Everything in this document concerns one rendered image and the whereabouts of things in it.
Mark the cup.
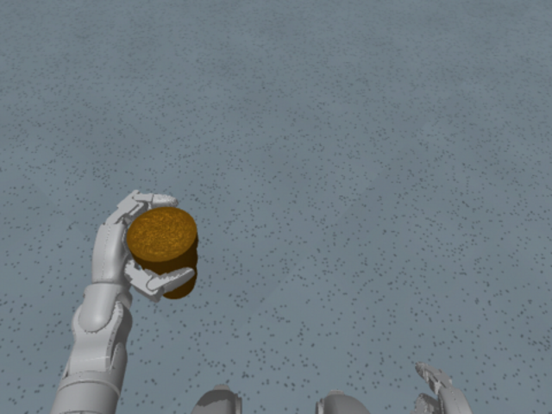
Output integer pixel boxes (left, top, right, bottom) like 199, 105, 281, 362
127, 207, 198, 299

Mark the right robot hand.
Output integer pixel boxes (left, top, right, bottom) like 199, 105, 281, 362
410, 361, 473, 414

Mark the left robot hand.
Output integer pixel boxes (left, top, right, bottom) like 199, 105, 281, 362
91, 190, 195, 303

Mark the left robot arm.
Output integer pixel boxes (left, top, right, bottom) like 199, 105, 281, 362
49, 282, 133, 414

